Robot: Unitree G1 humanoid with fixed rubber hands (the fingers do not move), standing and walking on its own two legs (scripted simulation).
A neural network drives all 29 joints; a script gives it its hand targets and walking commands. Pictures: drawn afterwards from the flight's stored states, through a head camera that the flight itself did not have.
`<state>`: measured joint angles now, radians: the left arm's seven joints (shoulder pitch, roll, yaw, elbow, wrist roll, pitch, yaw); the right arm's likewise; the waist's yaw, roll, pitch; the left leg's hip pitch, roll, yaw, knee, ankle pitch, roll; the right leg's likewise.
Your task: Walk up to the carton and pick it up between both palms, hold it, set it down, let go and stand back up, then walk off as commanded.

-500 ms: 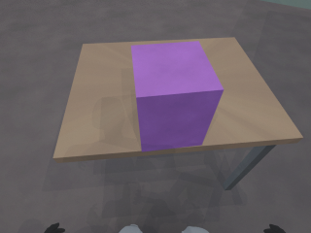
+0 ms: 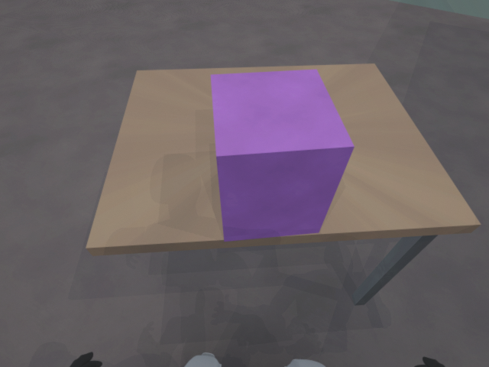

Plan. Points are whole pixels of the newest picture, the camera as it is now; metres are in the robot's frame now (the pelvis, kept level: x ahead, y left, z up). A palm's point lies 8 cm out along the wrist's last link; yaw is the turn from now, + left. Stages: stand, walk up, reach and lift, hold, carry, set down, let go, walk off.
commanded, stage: walk up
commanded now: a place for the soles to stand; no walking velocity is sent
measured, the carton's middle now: (268, 159) +0.48 -0.04 +0.05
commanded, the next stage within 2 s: none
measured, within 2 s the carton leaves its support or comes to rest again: neither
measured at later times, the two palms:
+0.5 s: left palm out of the picture +0.11 +0.32 -0.10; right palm out of the picture +0.10 -0.30 -0.08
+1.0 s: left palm out of the picture +0.09 +0.31 -0.10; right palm out of the picture +0.09 -0.31 -0.08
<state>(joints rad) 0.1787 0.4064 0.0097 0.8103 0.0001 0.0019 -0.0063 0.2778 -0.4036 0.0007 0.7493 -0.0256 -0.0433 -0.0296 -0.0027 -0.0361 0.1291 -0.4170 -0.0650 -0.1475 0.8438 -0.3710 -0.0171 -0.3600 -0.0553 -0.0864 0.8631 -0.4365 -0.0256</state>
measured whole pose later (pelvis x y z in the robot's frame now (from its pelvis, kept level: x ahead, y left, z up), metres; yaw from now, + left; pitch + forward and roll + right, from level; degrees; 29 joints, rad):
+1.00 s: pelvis +0.00 +0.00 +0.00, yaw +2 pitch -4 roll +1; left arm 0.19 0.40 0.01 0.83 0.00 0.00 -0.01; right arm 0.28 -0.42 0.00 0.76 -0.03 -0.04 -0.03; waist 0.00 -0.03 0.13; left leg -0.42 -0.06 -0.15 0.93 -0.45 -0.02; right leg -0.33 -0.06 -0.10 0.85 -0.45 -0.02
